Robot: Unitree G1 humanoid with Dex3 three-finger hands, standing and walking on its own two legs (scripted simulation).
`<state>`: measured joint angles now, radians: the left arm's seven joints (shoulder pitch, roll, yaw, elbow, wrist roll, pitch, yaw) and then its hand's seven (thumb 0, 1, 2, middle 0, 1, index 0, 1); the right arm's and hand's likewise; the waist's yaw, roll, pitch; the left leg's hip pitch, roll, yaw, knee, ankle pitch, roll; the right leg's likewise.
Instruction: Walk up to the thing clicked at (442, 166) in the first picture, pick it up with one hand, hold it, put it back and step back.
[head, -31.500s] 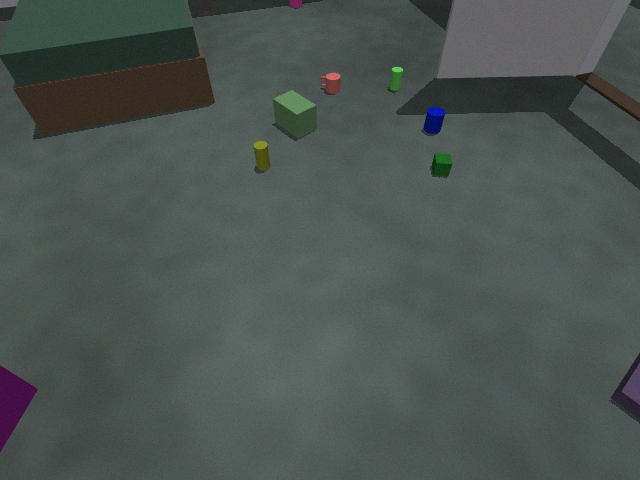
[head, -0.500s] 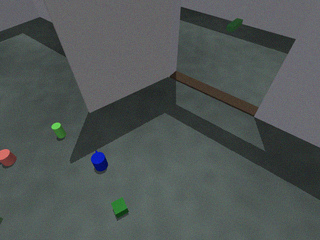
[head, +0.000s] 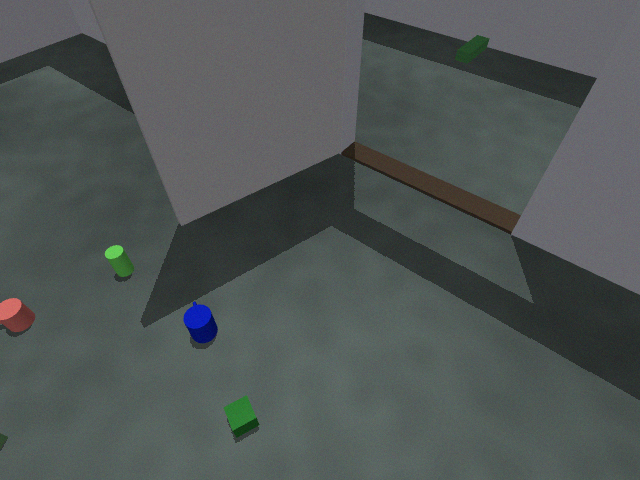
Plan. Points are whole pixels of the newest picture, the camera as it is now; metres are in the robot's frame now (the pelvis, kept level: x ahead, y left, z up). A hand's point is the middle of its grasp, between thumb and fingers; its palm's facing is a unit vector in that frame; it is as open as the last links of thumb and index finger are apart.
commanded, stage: stand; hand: left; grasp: from above
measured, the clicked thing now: (241, 416) +0.42 +0.24 -0.75
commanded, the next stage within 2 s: rise first in 0.68 s
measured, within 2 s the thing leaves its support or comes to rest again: neither
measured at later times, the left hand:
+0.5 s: hand out of the picture +0.07 +0.25 -0.16, palm faces -0.03 -0.94 -0.35, open 7.4 cm
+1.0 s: hand out of the picture +0.14 +0.25 -0.17, palm faces +0.00 -0.94 -0.35, open 8.6 cm
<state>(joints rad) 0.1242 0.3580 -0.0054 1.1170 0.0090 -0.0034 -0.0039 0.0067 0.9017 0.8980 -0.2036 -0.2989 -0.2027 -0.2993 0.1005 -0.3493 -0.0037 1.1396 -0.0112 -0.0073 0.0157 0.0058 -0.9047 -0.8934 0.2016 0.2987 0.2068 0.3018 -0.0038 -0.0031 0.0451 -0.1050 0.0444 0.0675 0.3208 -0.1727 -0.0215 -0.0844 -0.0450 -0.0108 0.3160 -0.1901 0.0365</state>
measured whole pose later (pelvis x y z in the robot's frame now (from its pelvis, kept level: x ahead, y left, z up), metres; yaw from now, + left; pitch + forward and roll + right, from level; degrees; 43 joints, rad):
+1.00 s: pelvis -0.01 +0.00 -0.02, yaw +1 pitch +5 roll +0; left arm -0.06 0.34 0.14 1.08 0.11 -0.02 -0.03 0.01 0.54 0.89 -0.21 -0.63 -0.22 -0.62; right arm 0.22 -0.27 -0.02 0.82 0.02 -0.05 -0.02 0.01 -1.00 -0.92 0.20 0.30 0.20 0.30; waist -0.02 -0.01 0.03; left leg -0.39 0.05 0.03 0.55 -0.25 -0.02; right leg -0.35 -0.05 -0.03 0.55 -0.27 0.03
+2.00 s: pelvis -0.05 +0.00 -0.23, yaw +0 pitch +31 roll -2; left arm -0.13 0.38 0.09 0.72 0.69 0.09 0.26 0.00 -0.53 0.98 -0.09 -1.06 -0.08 -1.06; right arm 0.08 -0.27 -0.05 0.66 -0.01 -0.18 0.02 0.01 -0.90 -0.89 0.20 0.30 0.21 0.30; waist -0.02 0.01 -0.20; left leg -1.59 0.07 -0.04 1.69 -0.65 -0.02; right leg -1.53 -0.05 -0.02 1.67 -0.69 0.03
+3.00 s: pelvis -0.10 +0.00 -0.44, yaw -5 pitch +34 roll -5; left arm -0.97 0.61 0.24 1.57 0.96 0.12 0.53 0.00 -0.52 0.98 -0.11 -1.07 -0.12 -1.05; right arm 0.14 -0.26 0.02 0.87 -0.16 -0.23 0.21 0.00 -0.91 -0.90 0.20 0.30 0.20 0.30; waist -0.20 0.02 -0.07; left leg -2.29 0.07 -0.13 2.34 -0.65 -0.02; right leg -2.22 0.00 -0.02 2.31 -0.68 0.05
